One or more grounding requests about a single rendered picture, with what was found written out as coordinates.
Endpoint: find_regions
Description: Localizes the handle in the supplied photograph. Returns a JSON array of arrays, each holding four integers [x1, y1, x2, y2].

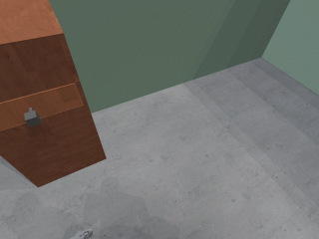
[[24, 108, 41, 127]]

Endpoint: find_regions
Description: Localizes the cabinet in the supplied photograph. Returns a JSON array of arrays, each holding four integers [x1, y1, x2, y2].
[[0, 0, 107, 187]]

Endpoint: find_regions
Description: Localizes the drawer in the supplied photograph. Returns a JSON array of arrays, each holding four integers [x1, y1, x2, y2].
[[0, 83, 82, 130]]

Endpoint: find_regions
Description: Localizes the robot left hand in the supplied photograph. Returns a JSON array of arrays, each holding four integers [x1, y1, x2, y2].
[[70, 229, 94, 239]]

